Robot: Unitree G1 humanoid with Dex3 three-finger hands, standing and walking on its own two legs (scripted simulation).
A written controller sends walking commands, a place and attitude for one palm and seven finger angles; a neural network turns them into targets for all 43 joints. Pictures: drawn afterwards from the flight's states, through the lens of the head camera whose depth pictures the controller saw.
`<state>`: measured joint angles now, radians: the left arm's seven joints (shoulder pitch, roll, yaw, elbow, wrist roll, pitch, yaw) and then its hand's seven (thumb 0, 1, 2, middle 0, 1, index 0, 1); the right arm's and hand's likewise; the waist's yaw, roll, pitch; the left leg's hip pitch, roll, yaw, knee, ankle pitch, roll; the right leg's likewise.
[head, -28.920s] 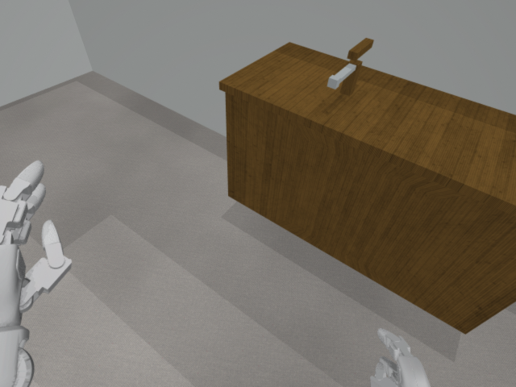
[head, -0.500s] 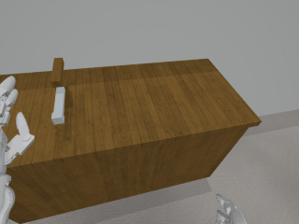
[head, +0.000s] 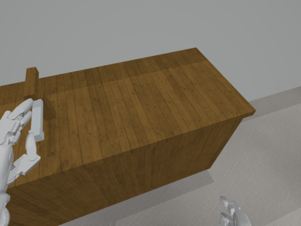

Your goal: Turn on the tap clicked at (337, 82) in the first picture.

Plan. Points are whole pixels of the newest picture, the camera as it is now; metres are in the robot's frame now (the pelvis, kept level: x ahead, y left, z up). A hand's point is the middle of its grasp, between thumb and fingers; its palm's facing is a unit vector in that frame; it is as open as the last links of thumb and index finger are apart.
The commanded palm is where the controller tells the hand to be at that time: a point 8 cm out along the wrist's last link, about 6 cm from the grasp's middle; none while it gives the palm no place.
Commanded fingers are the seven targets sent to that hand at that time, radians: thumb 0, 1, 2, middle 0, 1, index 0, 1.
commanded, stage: come to a stop and stand still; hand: left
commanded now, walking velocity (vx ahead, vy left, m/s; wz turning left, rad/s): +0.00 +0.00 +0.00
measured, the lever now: (36, 135) +0.33 +0.35 +0.03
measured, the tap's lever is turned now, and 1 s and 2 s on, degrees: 0 0 0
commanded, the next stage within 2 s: look again from close up in 0.28 s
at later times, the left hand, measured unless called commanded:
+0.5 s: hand (16, 154) +0.21 +0.28 +0.15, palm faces +0.41 -0.85 -0.34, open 7.4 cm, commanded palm +0.16 +0.30 +0.18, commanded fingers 0.00 0.90 0.90 -0.20 -0.30 -0.20 -0.30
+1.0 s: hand (4, 145) +0.22 +0.29 +0.17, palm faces +0.43 -0.77 -0.47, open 7.4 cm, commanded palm +0.14 +0.31 +0.18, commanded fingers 0.00 0.90 0.90 -0.20 -0.30 -0.20 -0.30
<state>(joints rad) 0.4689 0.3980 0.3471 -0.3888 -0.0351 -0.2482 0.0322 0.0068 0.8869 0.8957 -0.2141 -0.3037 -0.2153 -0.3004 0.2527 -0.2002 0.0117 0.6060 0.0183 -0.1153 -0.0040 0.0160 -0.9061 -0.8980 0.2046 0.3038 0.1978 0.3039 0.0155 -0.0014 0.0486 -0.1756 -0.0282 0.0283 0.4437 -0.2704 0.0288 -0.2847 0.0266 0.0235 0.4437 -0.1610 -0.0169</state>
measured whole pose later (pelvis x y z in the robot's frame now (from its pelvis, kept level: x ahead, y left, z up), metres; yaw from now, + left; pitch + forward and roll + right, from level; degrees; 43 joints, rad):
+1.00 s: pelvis -0.01 +0.02 +0.00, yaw +2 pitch -2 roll -1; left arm 0.23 0.43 0.37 -0.36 0.07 -0.24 0.05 0.01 0.89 0.90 -0.21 -0.30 -0.21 -0.30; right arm 0.26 -0.19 0.03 0.58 -0.02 -0.14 -0.01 0.02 -0.90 -0.90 0.21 0.30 0.20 0.30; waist 0.06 -0.04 0.07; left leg -0.18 -0.05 0.01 0.49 -0.28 0.06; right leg -0.26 0.00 0.00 0.44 -0.15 0.00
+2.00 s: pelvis +0.00 +0.03 +0.00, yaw +1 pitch -2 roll -1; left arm 0.37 0.37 0.35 -0.44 -0.02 -0.23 0.09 0.01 0.89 0.90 -0.21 -0.30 -0.21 -0.30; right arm 0.21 -0.18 0.05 0.57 0.00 -0.11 -0.01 0.02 -0.90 -0.90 0.21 0.30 0.20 0.30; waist 0.05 -0.04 0.05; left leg -0.14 -0.05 0.02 0.44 -0.27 0.06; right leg -0.22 0.00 0.01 0.39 -0.14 0.02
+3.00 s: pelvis +0.00 -0.03 -0.02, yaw +5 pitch +0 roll +1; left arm 0.39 0.32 0.37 -0.35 -0.10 -0.13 0.12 0.02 0.89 0.90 -0.21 -0.30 -0.21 -0.30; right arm 0.18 -0.24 0.01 0.65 -0.01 -0.18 -0.04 0.02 -0.90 -0.90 0.20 0.30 0.20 0.30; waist 0.08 0.00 -0.02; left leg -0.29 -0.02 -0.06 0.62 -0.34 -0.01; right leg -0.37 0.05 -0.04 0.62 -0.26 -0.07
